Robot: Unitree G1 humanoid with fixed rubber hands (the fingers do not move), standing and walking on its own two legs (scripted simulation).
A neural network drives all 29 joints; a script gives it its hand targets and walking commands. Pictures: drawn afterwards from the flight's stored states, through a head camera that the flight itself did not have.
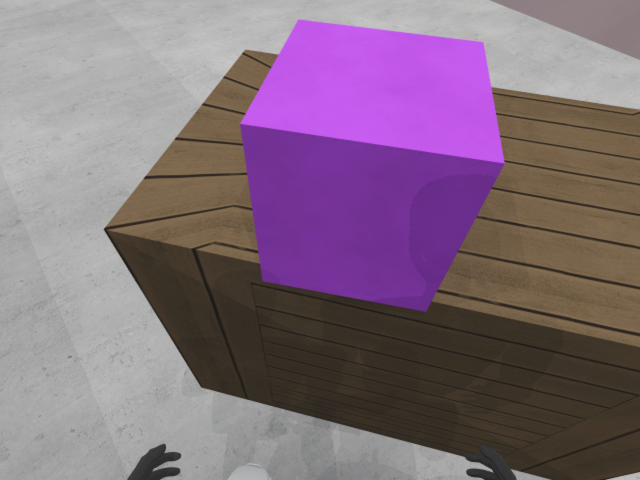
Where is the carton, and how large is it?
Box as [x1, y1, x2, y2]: [240, 19, 504, 311]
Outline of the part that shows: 298,19 240,123 262,280 425,311 504,163 483,43 478,41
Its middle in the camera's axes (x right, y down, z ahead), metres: +0.06 -0.09 +0.51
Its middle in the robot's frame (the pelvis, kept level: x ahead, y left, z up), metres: +0.47 -0.05 +0.13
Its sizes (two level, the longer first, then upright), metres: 0.234 0.232 0.260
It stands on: a pedestal, 0.75 m high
